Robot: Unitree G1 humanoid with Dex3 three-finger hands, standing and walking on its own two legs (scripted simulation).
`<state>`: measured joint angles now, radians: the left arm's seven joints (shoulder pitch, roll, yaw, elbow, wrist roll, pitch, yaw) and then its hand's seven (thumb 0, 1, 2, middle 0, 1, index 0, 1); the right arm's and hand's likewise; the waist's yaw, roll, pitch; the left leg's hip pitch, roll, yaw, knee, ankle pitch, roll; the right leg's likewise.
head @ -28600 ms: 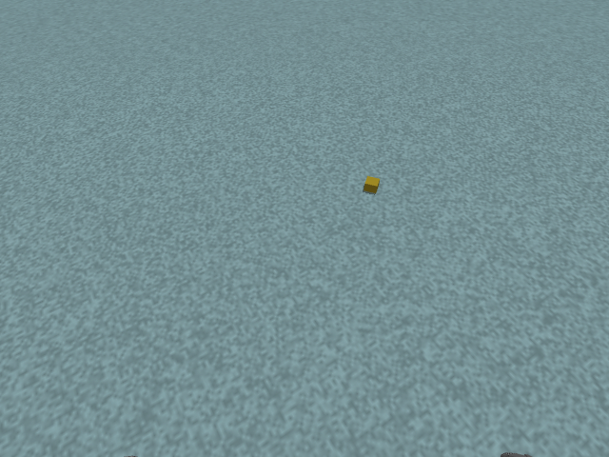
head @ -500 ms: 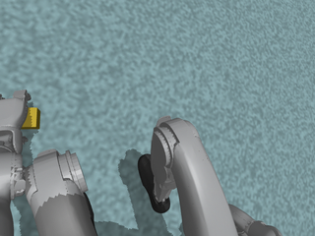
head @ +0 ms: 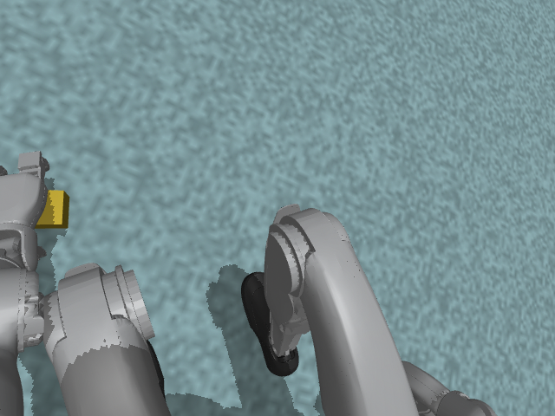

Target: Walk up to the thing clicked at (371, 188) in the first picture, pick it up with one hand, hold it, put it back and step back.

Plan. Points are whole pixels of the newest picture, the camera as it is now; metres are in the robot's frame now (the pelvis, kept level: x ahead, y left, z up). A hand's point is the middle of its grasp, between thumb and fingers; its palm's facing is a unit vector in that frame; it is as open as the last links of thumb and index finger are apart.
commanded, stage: withdraw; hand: left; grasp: from above
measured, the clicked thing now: (44, 209) +0.43 +0.24 -0.28
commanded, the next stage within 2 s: home in 0.94 s
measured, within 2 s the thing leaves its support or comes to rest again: neither
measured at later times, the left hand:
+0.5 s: hand out of the picture +0.41 +0.26 -0.07, palm faces -0.41 -0.08 -0.91, open 13.7 cm
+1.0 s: hand out of the picture +0.40 +0.27 -0.14, palm faces -0.37 -0.08 -0.93, open 13.2 cm
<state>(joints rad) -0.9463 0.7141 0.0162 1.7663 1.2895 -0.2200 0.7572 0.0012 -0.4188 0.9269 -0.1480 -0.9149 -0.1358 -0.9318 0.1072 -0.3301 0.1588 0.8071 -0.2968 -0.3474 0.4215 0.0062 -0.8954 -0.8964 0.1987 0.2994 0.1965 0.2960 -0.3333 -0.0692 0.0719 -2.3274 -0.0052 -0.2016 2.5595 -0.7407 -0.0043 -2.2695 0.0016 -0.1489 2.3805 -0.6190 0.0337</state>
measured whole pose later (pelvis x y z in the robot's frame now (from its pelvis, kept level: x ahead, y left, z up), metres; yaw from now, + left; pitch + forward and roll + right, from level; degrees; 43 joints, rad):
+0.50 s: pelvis +0.00 -0.01 +0.07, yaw +6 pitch +34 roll -4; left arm -0.83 0.45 -0.06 1.33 1.08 0.03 0.41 0.00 -0.49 1.00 -0.16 -0.99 -0.13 -1.01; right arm 0.14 -0.30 -0.03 0.80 -0.10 -0.10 0.32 0.01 -0.92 -0.91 0.20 0.30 0.20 0.30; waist -0.19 0.07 -0.18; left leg -2.18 0.01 -0.07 2.30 -0.72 0.00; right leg -2.19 0.00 -0.04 2.21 -0.63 0.02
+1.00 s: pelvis -0.01 -0.01 +0.04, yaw +7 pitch +33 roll -5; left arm -0.89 0.54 0.01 1.46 1.26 -0.15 0.58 0.00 -0.36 0.89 -0.24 -0.87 -0.23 -0.88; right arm 0.13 -0.28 0.00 0.81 -0.19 -0.14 0.17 0.01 -0.91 -0.90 0.20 0.30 0.20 0.30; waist -0.23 -0.01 -0.08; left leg -2.28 -0.02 -0.09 2.38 -0.68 -0.01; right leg -2.26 -0.02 -0.05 2.30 -0.61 0.01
